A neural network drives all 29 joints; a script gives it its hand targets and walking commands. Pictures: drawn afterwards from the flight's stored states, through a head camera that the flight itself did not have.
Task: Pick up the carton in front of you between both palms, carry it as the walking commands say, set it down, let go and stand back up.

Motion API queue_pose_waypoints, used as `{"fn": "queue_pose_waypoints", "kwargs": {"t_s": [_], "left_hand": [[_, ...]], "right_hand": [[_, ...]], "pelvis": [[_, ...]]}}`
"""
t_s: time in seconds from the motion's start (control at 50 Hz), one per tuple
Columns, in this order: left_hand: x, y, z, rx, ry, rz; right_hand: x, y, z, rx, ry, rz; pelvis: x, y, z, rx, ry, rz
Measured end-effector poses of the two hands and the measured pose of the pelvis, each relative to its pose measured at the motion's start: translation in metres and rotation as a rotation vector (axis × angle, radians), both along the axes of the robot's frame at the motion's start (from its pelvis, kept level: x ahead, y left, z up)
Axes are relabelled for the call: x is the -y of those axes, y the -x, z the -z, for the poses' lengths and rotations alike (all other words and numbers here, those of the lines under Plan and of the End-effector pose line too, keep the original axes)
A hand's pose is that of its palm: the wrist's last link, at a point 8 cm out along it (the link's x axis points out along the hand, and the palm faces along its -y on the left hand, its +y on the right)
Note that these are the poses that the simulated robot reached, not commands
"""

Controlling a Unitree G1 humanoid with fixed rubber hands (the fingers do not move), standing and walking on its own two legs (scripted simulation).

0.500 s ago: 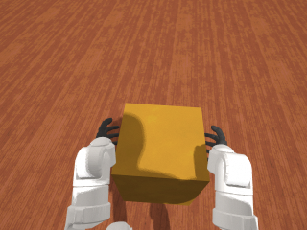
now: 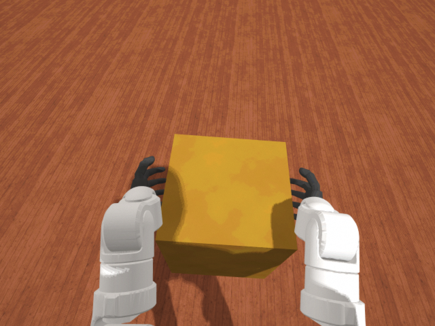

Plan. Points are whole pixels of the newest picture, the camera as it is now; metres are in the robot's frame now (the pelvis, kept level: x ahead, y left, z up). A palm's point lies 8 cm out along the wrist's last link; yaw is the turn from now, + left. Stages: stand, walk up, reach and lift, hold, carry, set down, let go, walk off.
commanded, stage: carry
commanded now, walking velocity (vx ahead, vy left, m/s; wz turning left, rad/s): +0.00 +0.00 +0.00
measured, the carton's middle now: (223, 213) +0.33 +0.00 -0.02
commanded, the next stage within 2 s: hold in 1.70 s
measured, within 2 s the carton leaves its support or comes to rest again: neither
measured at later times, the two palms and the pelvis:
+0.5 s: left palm (166, 174) +0.35 +0.11 +0.08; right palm (322, 189) +0.34 -0.17 +0.08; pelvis +0.05 -0.02 -0.01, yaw +0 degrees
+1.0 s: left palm (162, 200) +0.31 +0.12 +0.07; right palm (324, 215) +0.30 -0.17 +0.06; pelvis +0.02 -0.02 -0.01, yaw +0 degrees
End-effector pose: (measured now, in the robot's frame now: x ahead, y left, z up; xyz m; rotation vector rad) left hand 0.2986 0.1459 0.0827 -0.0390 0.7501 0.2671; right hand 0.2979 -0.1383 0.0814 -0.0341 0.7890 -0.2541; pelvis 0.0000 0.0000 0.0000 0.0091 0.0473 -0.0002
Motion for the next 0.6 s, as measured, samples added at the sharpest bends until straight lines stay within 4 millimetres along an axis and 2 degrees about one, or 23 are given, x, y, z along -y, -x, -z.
{"fn": "queue_pose_waypoints", "kwargs": {"t_s": [0.1, 0.24, 0.4, 0.6], "left_hand": [[0.01, -0.029, -0.016, 0.039, -0.025, 0.014], [0.024, -0.051, -0.01, 0.009, -0.037, 0.039], [0.031, -0.055, -0.002, 0.003, -0.03, 0.044], [0.031, -0.043, -0.003, 0.01, -0.029, 0.035]], "right_hand": [[0.009, -0.026, -0.01, 0.04, -0.016, 0.005], [0.023, -0.042, -0.002, 0.009, -0.021, 0.026], [0.031, -0.046, 0.003, 0.004, -0.018, 0.036], [0.03, -0.037, 0.001, 0.011, -0.012, 0.023]], "pelvis": [[0.007, -0.031, 0.002, -0.01, -0.001, -0.002], [0.015, -0.054, 0.006, -0.014, 0.0, 0.003], [0.021, -0.057, 0.009, -0.015, 0.002, 0.007], [0.024, -0.048, 0.01, -0.004, 0.004, 0.009]]}}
